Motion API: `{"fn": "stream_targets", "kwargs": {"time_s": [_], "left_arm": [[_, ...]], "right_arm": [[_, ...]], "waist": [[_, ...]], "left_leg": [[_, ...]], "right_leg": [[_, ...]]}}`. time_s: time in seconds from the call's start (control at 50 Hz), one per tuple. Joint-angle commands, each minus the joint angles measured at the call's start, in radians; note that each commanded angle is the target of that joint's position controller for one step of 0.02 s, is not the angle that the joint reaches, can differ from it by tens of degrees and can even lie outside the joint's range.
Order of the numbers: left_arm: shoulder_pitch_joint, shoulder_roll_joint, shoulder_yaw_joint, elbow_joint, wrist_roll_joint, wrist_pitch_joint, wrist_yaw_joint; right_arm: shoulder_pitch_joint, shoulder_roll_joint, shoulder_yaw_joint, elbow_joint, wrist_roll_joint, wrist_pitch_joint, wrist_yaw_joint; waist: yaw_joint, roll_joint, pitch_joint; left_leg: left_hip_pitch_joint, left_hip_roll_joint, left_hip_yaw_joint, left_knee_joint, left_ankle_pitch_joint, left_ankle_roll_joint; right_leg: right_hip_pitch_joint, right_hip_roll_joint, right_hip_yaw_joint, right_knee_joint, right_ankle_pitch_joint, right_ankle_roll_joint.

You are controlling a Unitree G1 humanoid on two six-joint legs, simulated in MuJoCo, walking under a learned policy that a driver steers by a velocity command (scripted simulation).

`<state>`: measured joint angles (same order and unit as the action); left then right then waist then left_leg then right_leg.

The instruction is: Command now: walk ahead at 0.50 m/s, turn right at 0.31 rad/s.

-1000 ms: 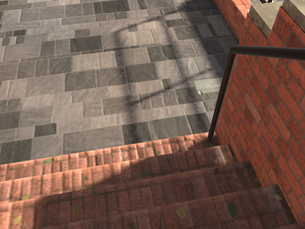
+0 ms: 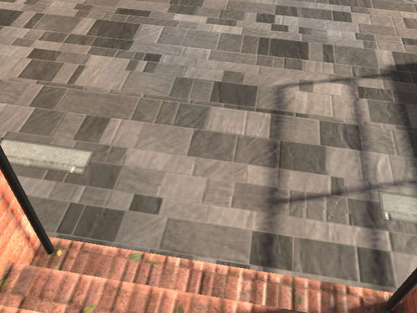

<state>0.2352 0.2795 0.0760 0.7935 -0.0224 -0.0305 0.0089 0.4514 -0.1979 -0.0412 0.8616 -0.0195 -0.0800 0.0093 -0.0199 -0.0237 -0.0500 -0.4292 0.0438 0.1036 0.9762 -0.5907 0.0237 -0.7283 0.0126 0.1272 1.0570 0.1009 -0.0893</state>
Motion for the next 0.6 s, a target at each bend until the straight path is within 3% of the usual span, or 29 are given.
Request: {"fn": "stream_targets", "kwargs": {"time_s": [0.02, 0.06, 0.08, 0.12, 0.14, 0.16, 0.18, 0.2, 0.22, 0.24, 0.26, 0.28, 0.3, 0.32, 0.34, 0.36, 0.38, 0.4, 0.42, 0.44, 0.46, 0.48, 0.5, 0.54, 0.56, 0.58, 0.6], "left_arm": [[-0.010, -0.013, -0.009, -0.071, 0.015, 0.007, -0.045], [-0.081, -0.019, -0.013, -0.104, -0.004, 0.022, -0.059], [-0.060, -0.009, -0.007, -0.095, -0.001, 0.034, -0.062], [-0.035, -0.004, 0.001, -0.083, 0.004, 0.049, -0.060], [-0.075, -0.014, -0.004, -0.096, -0.023, 0.041, -0.059], [-0.038, -0.031, -0.004, -0.079, -0.026, 0.024, -0.063], [0.066, -0.022, 0.005, -0.042, -0.014, 0.012, -0.069], [0.306, 0.051, 0.040, 0.032, 0.014, 0.016, -0.074], [0.422, 0.133, 0.047, 0.063, 0.014, 0.004, -0.085], [0.343, 0.146, 0.032, 0.021, 0.000, 0.008, -0.082], [0.296, 0.120, 0.029, -0.011, -0.010, 0.019, -0.077], [0.346, 0.147, 0.034, 0.038, -0.006, 0.018, -0.066], [0.272, 0.122, 0.023, 0.035, 0.004, 0.013, -0.064], [0.099, -0.002, -0.018, -0.041, 0.010, -0.005, -0.054], [0.001, 0.027, -0.023, -0.069, 0.023, -0.019, -0.028], [-0.004, 0.053, -0.010, -0.074, 0.033, -0.021, -0.009], [0.042, 0.058, -0.004, -0.057, 0.041, -0.019, 0.005], [0.096, 0.095, 0.007, -0.035, 0.062, -0.018, 0.018], [0.196, 0.063, 0.004, 0.003, 0.033, -0.028, 0.031], [0.241, 0.038, -0.003, 0.017, 0.008, -0.034, 0.038], [0.236, -0.003, -0.019, 0.018, -0.011, -0.029, 0.057], [0.236, -0.015, -0.024, 0.013, -0.009, -0.025, 0.071], [0.207, 0.000, -0.025, 0.012, -0.003, -0.011, 0.073], [0.177, 0.023, -0.017, -0.005, 0.000, 0.005, 0.067], [0.160, 0.026, -0.016, -0.008, 0.001, 0.009, 0.061], [0.167, 0.018, -0.015, -0.020, -0.004, 0.013, 0.054], [0.190, -0.004, -0.019, -0.042, -0.016, 0.024, 0.051]], "right_arm": [[-0.099, -0.169, -0.030, -0.069, 0.010, -0.035, -0.060], [-0.028, -0.138, -0.023, -0.037, 0.034, -0.019, -0.072], [-0.009, -0.135, -0.023, -0.028, 0.030, -0.014, -0.071], [0.023, -0.132, -0.029, -0.016, 0.034, 0.000, -0.057], [0.042, -0.102, -0.025, -0.015, 0.048, 0.014, -0.062], [0.059, -0.097, -0.024, 0.009, 0.053, 0.026, -0.066], [0.031, -0.102, -0.023, 0.014, 0.054, 0.029, -0.066], [-0.001, -0.151, -0.040, 0.019, 0.048, 0.015, -0.052], [-0.028, -0.112, -0.037, -0.032, 0.040, -0.016, -0.040], [0.040, -0.109, -0.022, -0.091, 0.039, -0.038, -0.032], [-0.019, -0.158, -0.031, -0.118, 0.032, -0.039, -0.027], [-0.069, -0.120, -0.019, -0.160, 0.064, -0.047, -0.032], [-0.154, -0.126, -0.019, -0.185, 0.095, -0.034, -0.050], [-0.215, -0.197, -0.046, -0.188, 0.073, -0.017, -0.069], [-0.186, -0.198, -0.048, -0.184, 0.021, 0.008, -0.085], [-0.159, -0.141, -0.038, -0.184, -0.026, 0.021, -0.093], [-0.132, -0.107, -0.029, -0.181, -0.042, 0.025, -0.088], [-0.051, -0.107, -0.033, -0.133, -0.022, 0.020, -0.075], [-0.093, -0.154, -0.049, -0.148, 0.006, 0.011, -0.057], [-0.172, -0.147, -0.047, -0.177, 0.009, 0.005, -0.050], [-0.239, -0.132, -0.038, -0.204, -0.008, 0.002, -0.040], [-0.291, -0.105, -0.029, -0.218, -0.028, -0.005, -0.028], [-0.296, -0.078, -0.025, -0.223, -0.036, -0.001, -0.020], [-0.278, -0.066, -0.024, -0.242, -0.012, 0.014, -0.008], [-0.197, -0.085, -0.032, -0.209, -0.006, 0.016, 0.000], [-0.166, -0.110, -0.035, -0.202, -0.008, 0.014, 0.007], [-0.243, -0.105, -0.027, -0.238, -0.005, 0.012, 0.006]], "waist": [[0.053, 0.125, 0.058], [-0.006, 0.115, 0.081], [-0.008, 0.111, 0.078], [-0.016, 0.103, 0.081], [-0.064, 0.084, 0.146], [-0.047, 0.090, 0.160], [0.005, 0.106, 0.122], [0.148, 0.086, -0.047], [0.171, -0.218, -0.049], [0.075, -0.250, -0.143], [0.078, -0.140, -0.146], [0.077, -0.058, -0.159], [0.028, 0.007, -0.036], [-0.037, 0.113, 0.078], [-0.089, 0.058, 0.129], [-0.088, 0.014, 0.103], [-0.078, -0.005, 0.061], [-0.085, -0.017, -0.014], [-0.055, -0.012, 0.004], [-0.024, -0.025, 0.030], [-0.022, 0.010, 0.076], [0.000, 0.021, 0.078], [0.002, 0.025, 0.062], [-0.002, -0.049, 0.074], [-0.029, -0.095, 0.053], [-0.033, -0.101, 0.046], [0.012, -0.059, 0.093]], "left_leg": [[-0.303, 0.124, -0.071, -0.305, 0.110, 0.094], [-0.191, 0.157, -0.088, -0.204, 0.073, 0.103], [-0.182, 0.163, -0.098, -0.127, 0.067, 0.106], [-0.067, 0.201, -0.134, 0.028, 0.153, 0.091], [0.095, 0.228, -0.165, 0.065, 0.212, 0.070], [0.134, 0.236, -0.180, 0.154, 0.321, 0.076], [0.104, 0.236, -0.173, 0.268, 0.473, 0.086], [-0.092, 0.167, -0.059, 0.587, 0.695, 0.089], [-0.454, -0.002, 0.009, 1.122, -0.022, 0.031], [-0.628, 0.009, -0.137, 1.137, -0.144, 0.020], [-0.681, 0.011, -0.180, 1.110, -0.121, -0.007], [-0.823, 0.018, -0.257, 1.035, 0.001, -0.010], [-0.908, 0.072, -0.284, 0.736, 0.188, -0.016], [-0.825, 0.080, -0.286, 0.636, 0.295, -0.020], [-0.658, 0.076, -0.262, 0.445, 0.398, -0.070], [-0.556, 0.068, -0.240, 0.372, 0.409, -0.110], [-0.496, 0.064, -0.235, 0.306, 0.483, -0.119], [-0.391, 0.042, -0.217, 0.360, 0.624, -0.111], [-0.485, 0.053, -0.286, 0.209, 0.787, -0.093], [-0.530, 0.040, -0.295, 0.118, 0.827, -0.073], [-0.414, 0.016, -0.276, -0.104, 1.022, -0.075], [-0.258, -0.017, -0.245, -0.199, 1.167, -0.069], [-0.091, -0.047, -0.209, -0.263, 1.220, -0.066], [0.052, -0.074, -0.189, -0.247, 1.179, -0.063], [0.036, -0.059, -0.245, -0.154, 1.147, -0.050], [-0.025, -0.052, -0.255, -0.146, 1.056, -0.036], [-0.079, -0.053, -0.228, -0.346, 0.888, -0.036]], "right_leg": [[0.327, 0.037, -0.110, -0.286, 0.389, 0.021], [0.281, 0.037, -0.125, -0.370, 0.335, 0.039], [0.323, 0.046, -0.150, -0.332, 0.381, 0.038], [0.276, 0.047, -0.174, -0.332, 0.270, 0.028], [0.117, -0.022, -0.109, -0.550, 0.137, 0.021], [0.168, -0.040, -0.117, -0.650, 0.106, 0.012], [0.325, -0.045, -0.129, -0.717, 0.102, -0.015], [0.788, 0.010, -0.173, -0.631, 0.236, -0.083], [1.003, -0.125, 0.017, -0.516, 0.595, -0.200], [1.092, -0.219, 0.217, -0.391, 0.617, -0.263], [1.031, -0.261, 0.309, -0.437, 0.492, -0.310], [1.020, -0.351, 0.482, -0.502, 0.026, -0.374], [0.864, -0.375, 0.622, -0.593, -0.399, -0.342], [0.640, -0.303, 0.601, -0.594, -0.385, -0.272], [0.391, -0.252, 0.480, -0.583, -0.138, -0.236], [0.317, -0.194, 0.426, -0.546, 0.034, -0.238], [0.323, -0.154, 0.367, -0.511, 0.140, -0.228], [0.311, -0.135, 0.352, -0.480, 0.198, -0.221], [0.402, -0.091, 0.324, -0.422, 0.034, -0.189], [0.446, -0.089, 0.356, -0.396, -0.026, -0.184], [0.316, -0.026, 0.277, -0.375, -0.174, -0.165], [0.210, 0.016, 0.241, -0.362, -0.280, -0.147], [0.107, 0.046, 0.193, -0.364, -0.357, -0.130], [0.018, 0.067, 0.234, -0.311, -0.480, -0.143], [0.071, 0.045, 0.290, -0.218, -0.451, -0.158], [0.158, 0.029, 0.308, -0.143, -0.412, -0.165], [0.254, 0.054, 0.302, -0.127, -0.399, -0.155]]}}
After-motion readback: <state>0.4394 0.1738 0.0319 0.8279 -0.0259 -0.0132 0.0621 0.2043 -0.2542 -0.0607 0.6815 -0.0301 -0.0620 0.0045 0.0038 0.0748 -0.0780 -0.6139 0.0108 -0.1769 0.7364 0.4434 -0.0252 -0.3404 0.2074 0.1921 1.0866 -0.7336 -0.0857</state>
